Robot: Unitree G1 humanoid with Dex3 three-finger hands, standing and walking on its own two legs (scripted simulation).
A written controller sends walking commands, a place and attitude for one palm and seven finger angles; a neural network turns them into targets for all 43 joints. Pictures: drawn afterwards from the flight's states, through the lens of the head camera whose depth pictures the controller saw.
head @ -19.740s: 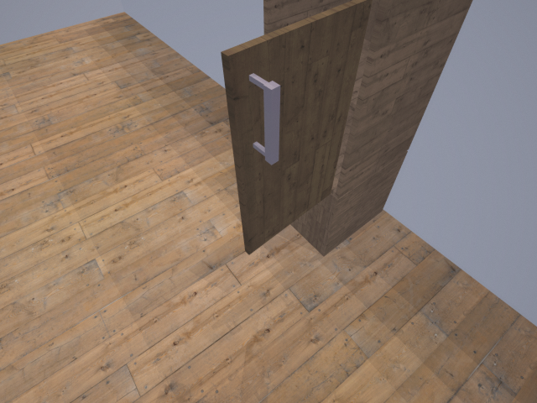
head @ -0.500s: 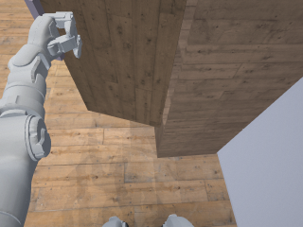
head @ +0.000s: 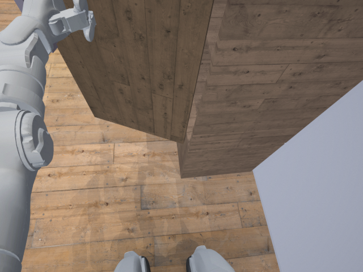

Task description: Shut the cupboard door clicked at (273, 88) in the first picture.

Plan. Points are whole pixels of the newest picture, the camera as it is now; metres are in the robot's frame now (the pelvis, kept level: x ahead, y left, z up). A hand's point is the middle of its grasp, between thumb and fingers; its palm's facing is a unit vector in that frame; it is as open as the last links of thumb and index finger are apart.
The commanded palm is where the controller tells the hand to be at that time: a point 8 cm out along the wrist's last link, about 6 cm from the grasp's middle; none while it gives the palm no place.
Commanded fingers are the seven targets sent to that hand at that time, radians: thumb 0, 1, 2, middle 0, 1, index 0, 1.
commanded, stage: push the door shut along its arc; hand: left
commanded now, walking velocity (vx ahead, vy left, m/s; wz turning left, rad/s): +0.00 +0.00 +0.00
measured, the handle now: (37, 6) +0.62 +0.18 +0.16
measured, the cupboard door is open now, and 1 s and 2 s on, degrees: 66 58 58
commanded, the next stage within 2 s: pull the fist back off the door in 0.10 s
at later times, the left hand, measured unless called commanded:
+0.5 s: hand (104, 9) +0.60 +0.06 +0.17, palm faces +0.03 -1.00 -0.02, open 3.1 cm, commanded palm +0.56 +0.11 +0.17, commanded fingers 0.00 0.90 0.90 -1.30 -1.50 -1.30 -1.50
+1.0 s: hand (104, 44) +0.51 +0.06 +0.17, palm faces -0.01 -1.00 +0.00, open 3.1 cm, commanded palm +0.48 +0.11 +0.17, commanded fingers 0.00 0.90 0.90 -1.30 -1.50 -1.30 -1.50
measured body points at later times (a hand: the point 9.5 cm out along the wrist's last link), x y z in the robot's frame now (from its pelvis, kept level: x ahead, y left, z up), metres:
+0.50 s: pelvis +0.00 -0.01 +0.00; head +0.14 -0.01 +0.43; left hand +0.59 +0.11 +0.17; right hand -0.08 -0.24 -0.11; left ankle +0.01 +0.11 -0.70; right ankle -0.03 -0.12 -0.70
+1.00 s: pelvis +0.02 -0.01 +0.02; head +0.07 -0.02 +0.47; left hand +0.50 +0.12 +0.17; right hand +0.04 -0.28 -0.11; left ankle +0.01 +0.11 -0.70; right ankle -0.03 -0.12 -0.70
